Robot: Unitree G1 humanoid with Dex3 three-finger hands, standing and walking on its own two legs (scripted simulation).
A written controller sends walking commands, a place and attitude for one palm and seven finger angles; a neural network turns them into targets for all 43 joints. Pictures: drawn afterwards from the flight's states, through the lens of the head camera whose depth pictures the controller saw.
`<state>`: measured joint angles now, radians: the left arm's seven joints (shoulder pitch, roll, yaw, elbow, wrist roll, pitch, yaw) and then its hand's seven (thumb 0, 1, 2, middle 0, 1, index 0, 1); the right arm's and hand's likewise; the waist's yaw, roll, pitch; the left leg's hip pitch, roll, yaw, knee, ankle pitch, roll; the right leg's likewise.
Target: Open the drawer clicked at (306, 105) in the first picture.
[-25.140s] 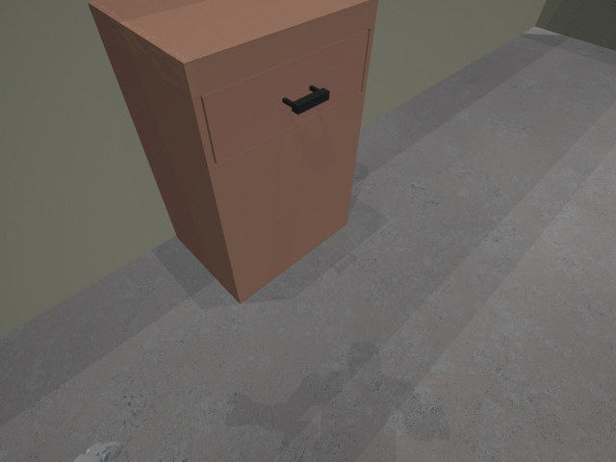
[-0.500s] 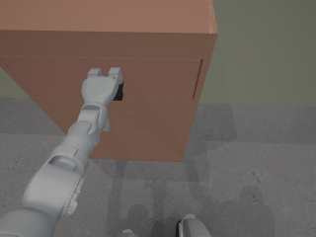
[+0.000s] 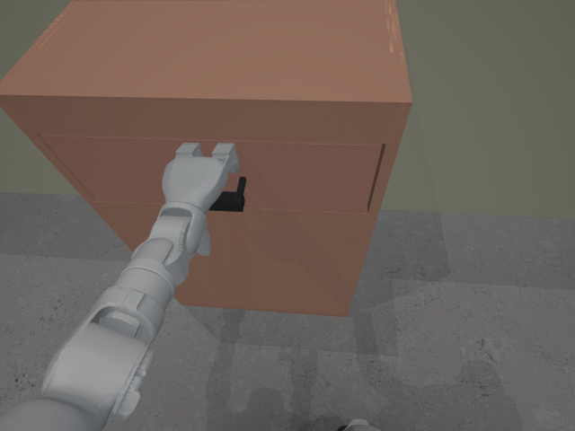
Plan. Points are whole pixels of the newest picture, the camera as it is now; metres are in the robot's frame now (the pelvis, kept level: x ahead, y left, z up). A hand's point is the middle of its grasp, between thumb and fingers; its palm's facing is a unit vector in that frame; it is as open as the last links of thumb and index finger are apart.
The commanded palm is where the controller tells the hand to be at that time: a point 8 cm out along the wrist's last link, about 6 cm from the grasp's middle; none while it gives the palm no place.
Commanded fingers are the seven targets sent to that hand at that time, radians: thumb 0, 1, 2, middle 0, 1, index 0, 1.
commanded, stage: lift the fingers back up to retry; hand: left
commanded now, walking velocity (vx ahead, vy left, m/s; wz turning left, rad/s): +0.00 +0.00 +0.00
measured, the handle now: (212, 190) +0.50 +0.13 -0.01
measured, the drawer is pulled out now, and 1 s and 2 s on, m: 0.00 0.00 0.00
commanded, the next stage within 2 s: re-aim the fingers above the handle in 0.28 s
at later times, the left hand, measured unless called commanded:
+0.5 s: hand (208, 201) +0.43 +0.12 +0.05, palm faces -0.01 -0.02 -1.00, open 13.8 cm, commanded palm +0.41 +0.13 +0.11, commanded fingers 0.00 -0.50 0.30 -0.30 -1.20 -0.30 -1.20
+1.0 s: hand (206, 203) +0.43 +0.12 +0.05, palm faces -0.01 -0.02 -1.00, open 13.8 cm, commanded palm +0.41 +0.14 +0.11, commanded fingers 0.00 -0.50 0.30 -0.30 -1.20 -0.30 -1.20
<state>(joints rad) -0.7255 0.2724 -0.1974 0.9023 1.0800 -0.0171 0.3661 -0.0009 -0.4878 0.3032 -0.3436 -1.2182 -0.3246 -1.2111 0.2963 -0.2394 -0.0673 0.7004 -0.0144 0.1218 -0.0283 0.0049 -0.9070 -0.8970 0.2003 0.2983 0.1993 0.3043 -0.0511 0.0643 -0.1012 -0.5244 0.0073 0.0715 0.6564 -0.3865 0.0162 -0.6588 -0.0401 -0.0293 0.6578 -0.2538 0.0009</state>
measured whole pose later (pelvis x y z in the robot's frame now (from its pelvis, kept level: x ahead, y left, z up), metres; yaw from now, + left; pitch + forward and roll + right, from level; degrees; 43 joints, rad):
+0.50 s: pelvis +0.02 -0.01 +0.01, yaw +1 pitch +11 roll +1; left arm -0.62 0.24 -0.27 0.73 1.08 0.02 0.28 0.00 -0.49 0.30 -0.32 -1.21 -0.32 -1.20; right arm 0.19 -0.24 -0.06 0.67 -0.01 0.16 -0.01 0.00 -0.91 -0.90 0.20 0.30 0.20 0.30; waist 0.01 0.06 -0.09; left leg -0.37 0.01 0.05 0.54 -0.36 0.00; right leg -0.51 -0.03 -0.05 0.59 -0.26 -0.01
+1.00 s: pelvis +0.00 -0.01 +0.01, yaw +0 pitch +10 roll +1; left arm -0.66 0.28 -0.21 0.82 1.09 -0.05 0.31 0.00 -0.49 0.30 -0.32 -1.20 -0.32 -1.20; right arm 0.26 -0.24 -0.07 0.72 -0.01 0.13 -0.03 0.01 -0.91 -0.90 0.20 0.30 0.20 0.30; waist -0.03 0.06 -0.07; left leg -0.39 0.01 0.07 0.55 -0.33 0.00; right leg -0.54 -0.03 -0.04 0.59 -0.22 -0.02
